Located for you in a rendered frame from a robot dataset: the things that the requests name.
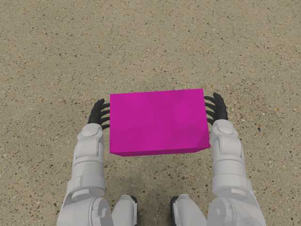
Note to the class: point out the left robot forearm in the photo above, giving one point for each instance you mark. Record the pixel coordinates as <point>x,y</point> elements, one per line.
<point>87,168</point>

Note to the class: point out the right robot forearm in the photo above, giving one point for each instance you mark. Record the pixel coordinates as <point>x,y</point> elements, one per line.
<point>230,177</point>

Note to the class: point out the robot right upper arm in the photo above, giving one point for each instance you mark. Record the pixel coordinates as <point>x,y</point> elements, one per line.
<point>227,211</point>

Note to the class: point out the left robot thigh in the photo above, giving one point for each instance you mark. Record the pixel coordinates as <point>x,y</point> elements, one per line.
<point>125,213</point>

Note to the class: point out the robot left hand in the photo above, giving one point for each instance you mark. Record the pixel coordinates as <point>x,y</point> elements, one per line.
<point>96,114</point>

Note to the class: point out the robot right hand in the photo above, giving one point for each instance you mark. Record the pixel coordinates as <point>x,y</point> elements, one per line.
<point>219,108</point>

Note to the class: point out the carton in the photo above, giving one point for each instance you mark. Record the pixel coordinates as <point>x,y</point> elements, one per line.
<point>158,122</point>

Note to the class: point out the robot thigh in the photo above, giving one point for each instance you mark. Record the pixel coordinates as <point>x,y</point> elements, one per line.
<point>125,213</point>
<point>187,213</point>

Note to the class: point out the right robot thigh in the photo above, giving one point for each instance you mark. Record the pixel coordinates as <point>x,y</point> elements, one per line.
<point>187,213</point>

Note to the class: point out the robot left upper arm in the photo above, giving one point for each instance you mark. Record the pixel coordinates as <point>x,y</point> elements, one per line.
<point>94,211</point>

